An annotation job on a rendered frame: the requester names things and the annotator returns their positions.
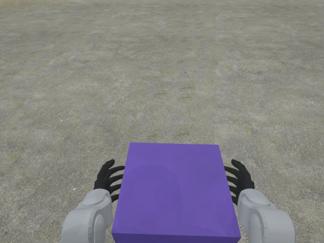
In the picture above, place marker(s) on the left robot hand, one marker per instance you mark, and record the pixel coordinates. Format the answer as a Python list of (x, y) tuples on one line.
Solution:
[(104, 181)]

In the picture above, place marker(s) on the carton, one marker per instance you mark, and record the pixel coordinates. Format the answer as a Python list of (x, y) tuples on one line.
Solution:
[(174, 193)]

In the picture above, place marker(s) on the right robot hand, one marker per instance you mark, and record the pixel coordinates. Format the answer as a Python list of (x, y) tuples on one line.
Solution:
[(242, 180)]

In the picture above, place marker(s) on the robot left forearm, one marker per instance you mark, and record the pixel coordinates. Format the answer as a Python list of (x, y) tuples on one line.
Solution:
[(87, 224)]

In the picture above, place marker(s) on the robot right forearm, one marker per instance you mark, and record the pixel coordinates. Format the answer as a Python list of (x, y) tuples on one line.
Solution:
[(261, 218)]

